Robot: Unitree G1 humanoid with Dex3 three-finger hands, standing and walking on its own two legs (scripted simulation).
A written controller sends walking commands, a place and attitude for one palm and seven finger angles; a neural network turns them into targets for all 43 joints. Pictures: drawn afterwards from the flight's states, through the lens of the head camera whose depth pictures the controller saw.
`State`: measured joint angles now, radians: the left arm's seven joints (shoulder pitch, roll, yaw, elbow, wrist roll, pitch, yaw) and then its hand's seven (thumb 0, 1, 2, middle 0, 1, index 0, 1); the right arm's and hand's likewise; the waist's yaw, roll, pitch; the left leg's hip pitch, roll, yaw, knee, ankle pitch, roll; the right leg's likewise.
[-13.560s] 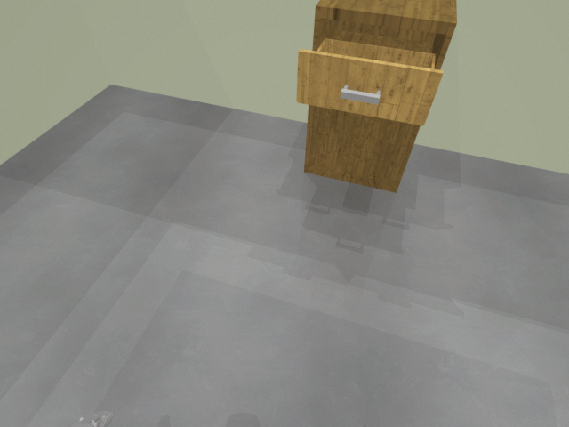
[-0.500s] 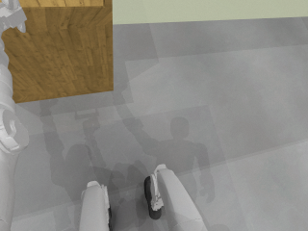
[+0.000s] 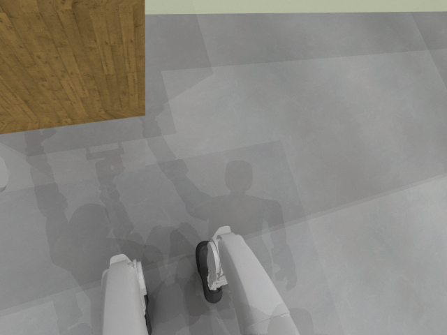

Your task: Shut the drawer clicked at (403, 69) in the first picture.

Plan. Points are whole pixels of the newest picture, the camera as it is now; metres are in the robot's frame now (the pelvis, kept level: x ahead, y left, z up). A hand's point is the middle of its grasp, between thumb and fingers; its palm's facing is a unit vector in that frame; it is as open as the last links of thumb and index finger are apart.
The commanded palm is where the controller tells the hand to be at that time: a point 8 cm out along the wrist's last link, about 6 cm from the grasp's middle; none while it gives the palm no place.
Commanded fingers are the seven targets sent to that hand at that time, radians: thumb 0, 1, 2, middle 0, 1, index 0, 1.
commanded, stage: pull the fist back off the drawer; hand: left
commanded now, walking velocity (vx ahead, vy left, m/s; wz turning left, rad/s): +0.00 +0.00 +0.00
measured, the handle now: out of the picture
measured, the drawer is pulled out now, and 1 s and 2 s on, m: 0.00 0.00 0.00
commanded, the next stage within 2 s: draw the hand back to the body in 0.46 s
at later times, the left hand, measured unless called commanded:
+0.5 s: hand out of the picture +0.62 +0.19 +0.08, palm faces +0.10 -0.99 -0.03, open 3.3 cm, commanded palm +0.59 +0.21 +0.08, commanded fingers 0.00 0.90 0.90 -1.40 -1.60 -1.40 -1.60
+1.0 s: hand out of the picture +0.48 +0.21 +0.17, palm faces +0.11 -0.99 -0.04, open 3.3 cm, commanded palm +0.44 +0.25 +0.18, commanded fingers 0.00 0.90 0.90 -1.40 -1.60 -1.40 -1.60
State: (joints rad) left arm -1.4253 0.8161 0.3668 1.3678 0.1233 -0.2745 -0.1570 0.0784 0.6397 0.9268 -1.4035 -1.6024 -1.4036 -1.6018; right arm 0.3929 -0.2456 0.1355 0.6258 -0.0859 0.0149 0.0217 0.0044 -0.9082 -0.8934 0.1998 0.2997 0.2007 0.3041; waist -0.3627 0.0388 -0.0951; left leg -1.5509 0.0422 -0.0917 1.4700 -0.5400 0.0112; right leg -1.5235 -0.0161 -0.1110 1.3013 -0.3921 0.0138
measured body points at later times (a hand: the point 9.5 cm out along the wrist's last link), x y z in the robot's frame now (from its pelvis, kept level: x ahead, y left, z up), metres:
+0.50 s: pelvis +0.04 +0.00 +0.03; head +0.24 +0.04 +0.43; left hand +0.61 +0.24 +0.09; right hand +0.02 -0.25 -0.07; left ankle +0.05 +0.11 -0.57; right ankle +0.10 -0.14 -0.57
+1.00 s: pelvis +0.09 -0.01 +0.11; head +0.18 +0.01 +0.55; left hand +0.47 +0.27 +0.18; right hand +0.20 -0.26 +0.01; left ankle +0.05 +0.11 -0.57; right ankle +0.10 -0.14 -0.57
